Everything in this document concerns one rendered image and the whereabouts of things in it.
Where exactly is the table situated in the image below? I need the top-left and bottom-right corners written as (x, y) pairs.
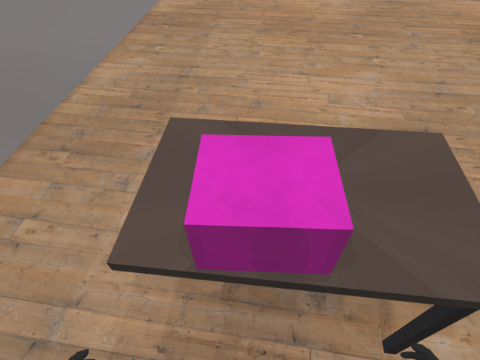
top-left (106, 117), bottom-right (480, 354)

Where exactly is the right robot hand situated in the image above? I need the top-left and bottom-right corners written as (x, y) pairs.
top-left (400, 342), bottom-right (439, 360)

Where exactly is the carton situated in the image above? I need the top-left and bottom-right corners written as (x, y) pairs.
top-left (184, 134), bottom-right (354, 275)

